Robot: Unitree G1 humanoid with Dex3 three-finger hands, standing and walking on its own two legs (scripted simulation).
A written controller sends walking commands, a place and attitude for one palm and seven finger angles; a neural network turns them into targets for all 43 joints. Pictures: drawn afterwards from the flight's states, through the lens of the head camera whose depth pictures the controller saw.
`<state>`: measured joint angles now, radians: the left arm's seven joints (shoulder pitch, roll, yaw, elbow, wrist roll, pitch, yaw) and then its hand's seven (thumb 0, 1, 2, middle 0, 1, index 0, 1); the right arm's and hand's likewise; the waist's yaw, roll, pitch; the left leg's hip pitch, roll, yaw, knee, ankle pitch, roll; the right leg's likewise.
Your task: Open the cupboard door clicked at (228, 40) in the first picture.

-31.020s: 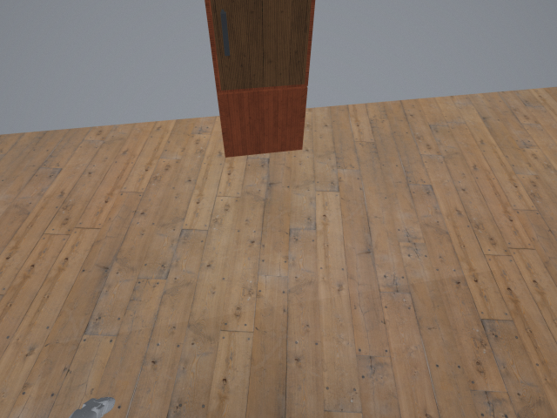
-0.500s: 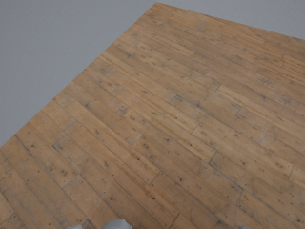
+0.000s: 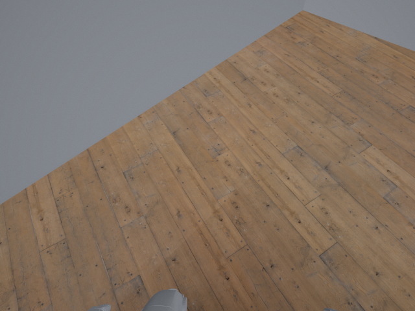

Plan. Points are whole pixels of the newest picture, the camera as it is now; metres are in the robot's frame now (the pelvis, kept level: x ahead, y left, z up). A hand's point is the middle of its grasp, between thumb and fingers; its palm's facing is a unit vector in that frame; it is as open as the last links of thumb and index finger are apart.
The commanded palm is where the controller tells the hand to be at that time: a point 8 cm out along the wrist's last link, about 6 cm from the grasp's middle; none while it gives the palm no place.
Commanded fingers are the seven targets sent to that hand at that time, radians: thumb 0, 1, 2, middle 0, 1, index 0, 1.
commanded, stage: turn to face it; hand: left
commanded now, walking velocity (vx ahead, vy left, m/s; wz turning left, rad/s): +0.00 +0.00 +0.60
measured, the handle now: out of the picture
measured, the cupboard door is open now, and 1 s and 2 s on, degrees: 43 43 43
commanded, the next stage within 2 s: none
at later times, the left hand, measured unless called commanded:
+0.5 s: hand out of the picture +0.05 +0.20 -0.16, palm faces +0.30 -0.89 -0.33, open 7.3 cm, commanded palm none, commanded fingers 0.00 0.90 0.90 -0.20 -0.30 -0.20 -0.30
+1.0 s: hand out of the picture -0.02 +0.18 -0.17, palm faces +0.59 -0.76 -0.27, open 7.4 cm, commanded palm none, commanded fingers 0.00 0.90 0.90 -0.20 -0.30 -0.20 -0.30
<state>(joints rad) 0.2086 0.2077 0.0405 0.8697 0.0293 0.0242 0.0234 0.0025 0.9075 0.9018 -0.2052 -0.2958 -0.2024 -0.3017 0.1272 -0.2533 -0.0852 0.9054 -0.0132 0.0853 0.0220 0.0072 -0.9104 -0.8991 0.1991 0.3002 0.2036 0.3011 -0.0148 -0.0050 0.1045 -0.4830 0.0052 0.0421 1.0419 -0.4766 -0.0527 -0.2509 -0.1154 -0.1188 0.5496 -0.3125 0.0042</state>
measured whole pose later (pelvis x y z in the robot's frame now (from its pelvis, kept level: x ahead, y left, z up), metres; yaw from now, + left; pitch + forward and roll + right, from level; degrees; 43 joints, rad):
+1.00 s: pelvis +0.04 -0.05 -0.01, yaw +37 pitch +1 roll +0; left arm 0.15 0.26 0.07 0.88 0.02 0.06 0.01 0.01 0.91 0.90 -0.20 -0.30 -0.20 -0.30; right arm 0.14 -0.23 -0.05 0.89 -0.03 0.04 0.00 0.00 -0.91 -0.90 0.20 0.30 0.21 0.30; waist 0.00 -0.02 0.11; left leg -0.33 -0.01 -0.03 0.55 -0.24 0.00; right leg -0.46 -0.08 -0.01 1.00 -0.46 0.07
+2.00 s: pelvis +0.11 -0.08 +0.00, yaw +73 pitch +1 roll +2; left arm 0.19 0.19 0.03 0.87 0.02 0.02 0.02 0.00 0.91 0.90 -0.21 -0.30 -0.20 -0.30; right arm 0.16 -0.26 -0.09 0.93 -0.01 0.09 0.02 0.01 -0.91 -0.90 0.20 0.30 0.20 0.30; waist -0.03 0.00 0.10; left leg -0.49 -0.01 0.02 1.07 -0.46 -0.05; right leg -0.20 -0.10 -0.11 0.51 -0.32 0.01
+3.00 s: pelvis +0.05 +0.03 -0.02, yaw +94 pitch +0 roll +0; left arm 0.39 0.20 0.06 1.09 0.03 0.01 0.00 0.00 0.91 0.90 -0.21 -0.30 -0.20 -0.30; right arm 0.12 -0.21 -0.05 0.95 -0.03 -0.02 0.02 0.01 -0.91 -0.90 0.20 0.30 0.20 0.30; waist 0.04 -0.05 0.09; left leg -0.40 0.02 0.12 0.64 -0.23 0.04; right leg -0.19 -0.19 -0.09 0.85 -0.52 0.06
